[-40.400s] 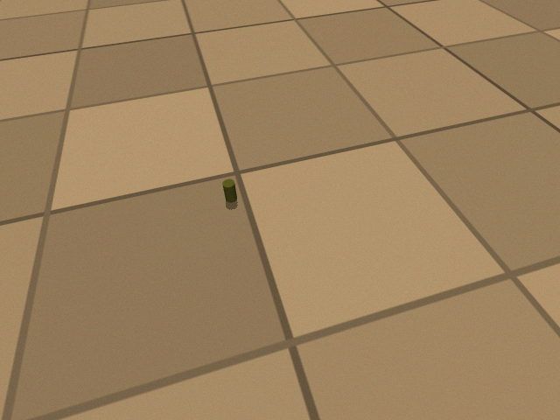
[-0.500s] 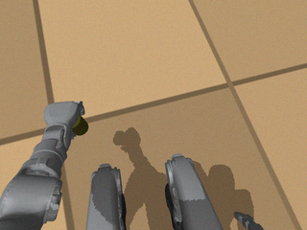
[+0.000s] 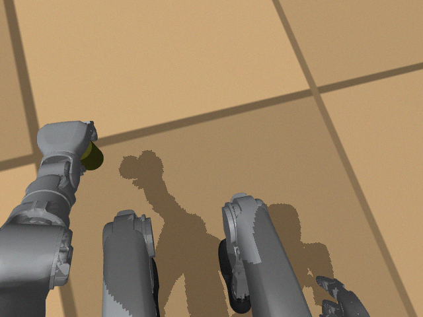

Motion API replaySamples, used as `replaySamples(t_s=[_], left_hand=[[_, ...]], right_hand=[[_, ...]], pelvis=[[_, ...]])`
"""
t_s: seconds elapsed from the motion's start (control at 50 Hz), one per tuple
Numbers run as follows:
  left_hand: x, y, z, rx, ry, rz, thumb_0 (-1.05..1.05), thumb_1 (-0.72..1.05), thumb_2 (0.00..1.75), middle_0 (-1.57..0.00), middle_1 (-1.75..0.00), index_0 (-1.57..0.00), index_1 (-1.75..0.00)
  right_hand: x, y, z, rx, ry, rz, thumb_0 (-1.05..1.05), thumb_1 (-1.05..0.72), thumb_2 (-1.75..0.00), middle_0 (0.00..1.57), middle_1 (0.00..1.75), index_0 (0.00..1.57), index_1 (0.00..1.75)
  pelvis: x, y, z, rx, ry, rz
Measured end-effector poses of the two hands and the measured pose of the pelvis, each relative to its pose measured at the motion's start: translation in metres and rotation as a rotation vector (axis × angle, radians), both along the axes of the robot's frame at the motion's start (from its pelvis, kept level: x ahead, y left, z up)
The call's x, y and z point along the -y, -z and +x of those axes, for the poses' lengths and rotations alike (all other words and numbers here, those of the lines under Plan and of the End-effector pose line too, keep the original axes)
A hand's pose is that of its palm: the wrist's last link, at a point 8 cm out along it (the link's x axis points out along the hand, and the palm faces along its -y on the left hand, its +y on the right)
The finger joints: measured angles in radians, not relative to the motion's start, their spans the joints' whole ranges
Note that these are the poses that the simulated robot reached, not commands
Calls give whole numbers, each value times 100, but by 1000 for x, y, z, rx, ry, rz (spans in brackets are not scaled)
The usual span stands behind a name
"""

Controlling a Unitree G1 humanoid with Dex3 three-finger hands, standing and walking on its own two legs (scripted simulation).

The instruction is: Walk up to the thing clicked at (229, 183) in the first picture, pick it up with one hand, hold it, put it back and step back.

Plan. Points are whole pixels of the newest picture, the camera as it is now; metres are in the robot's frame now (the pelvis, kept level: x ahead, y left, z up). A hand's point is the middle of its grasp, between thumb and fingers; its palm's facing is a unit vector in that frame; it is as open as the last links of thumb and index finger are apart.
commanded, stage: crouch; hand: left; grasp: from above
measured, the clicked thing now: (84, 153) +0.46 +0.22 -0.21
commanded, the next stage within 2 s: lower in 0.42 s
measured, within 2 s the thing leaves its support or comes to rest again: rests again in 1.58 s
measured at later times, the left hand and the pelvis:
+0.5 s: hand (83, 157) +0.45 +0.23 -0.22, palm faces -0.45 -0.03 -0.89, open 8.7 cm; pelvis -0.01 +0.00 -0.05, yaw -1 degrees
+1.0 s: hand (91, 161) +0.46 +0.23 -0.27, palm faces -0.46 -0.03 -0.89, open 8.7 cm; pelvis -0.01 +0.00 -0.09, yaw -3 degrees
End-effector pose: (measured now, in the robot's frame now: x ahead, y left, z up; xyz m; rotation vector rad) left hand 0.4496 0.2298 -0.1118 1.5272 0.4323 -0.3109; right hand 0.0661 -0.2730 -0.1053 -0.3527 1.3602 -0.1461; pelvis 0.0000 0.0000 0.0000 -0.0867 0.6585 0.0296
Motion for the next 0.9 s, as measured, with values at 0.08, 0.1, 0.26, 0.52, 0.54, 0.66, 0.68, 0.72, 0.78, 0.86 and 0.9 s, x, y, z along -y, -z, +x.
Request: replaySamples(t_s=[0.08,0.1,0.26,0.52,0.54,0.66,0.68,0.72,0.78,0.86,0.9], left_hand=[[2,11,1,2,5,-2,3,17,55,-90,-74,-71,-65],[2,13,2,3,6,-2,3,17,55,-90,-74,-71,-65],[3,28,5,9,3,-3,3,17,55,-90,-74,-71,-65],[2,47,11,8,5,-1,3,17,55,-90,-73,-71,-65],[2,48,11,7,5,-2,3,17,55,-90,-73,-71,-65],[2,60,12,-8,3,-1,3,16,56,-92,-71,-72,-64],[2,63,12,-13,2,-3,3,16,56,-92,-71,-72,-64],[2,69,12,-18,3,-8,3,16,56,-92,-71,-72,-64],[2,78,13,-16,9,-12,3,16,56,-92,-70,-72,-64],[2,89,14,-10,14,-14,3,16,56,-92,-70,-72,-64],[3,93,15,-3,11,-16,3,16,56,-92,-70,-72,-64]], right_hand=[[0,11,-13,-25,9,7,0,-92,-90,20,29,20,30],[0,13,-16,-31,11,9,0,-92,-90,20,29,20,30],[-1,33,-38,-65,23,20,0,-92,-90,20,29,20,30],[-4,51,-48,-81,10,24,0,-92,-90,20,29,20,30],[-4,52,-48,-82,9,23,0,-92,-90,20,29,20,30],[-2,56,-48,-90,-5,18,0,-92,-90,20,29,20,30],[-2,56,-47,-91,-10,17,0,-92,-90,20,29,20,30],[-1,58,-47,-93,-17,14,0,-92,-90,20,29,20,30],[0,60,-48,-100,-27,11,0,-92,-90,20,29,20,30],[0,65,-49,-110,-37,10,0,-92,-90,20,29,20,30],[0,67,-49,-114,-40,11,0,-92,-90,20,29,20,30]], pelvis=[[1,11,-3,6,4,0],[1,14,-4,9,5,0],[2,34,-9,23,13,-1],[1,56,-12,41,17,-8],[1,57,-12,41,17,-8],[1,64,-11,43,19,-11],[1,65,-11,44,20,-12],[1,68,-11,45,20,-15],[1,72,-10,48,21,-18],[2,79,-9,53,24,-21],[2,83,-9,54,26,-24]])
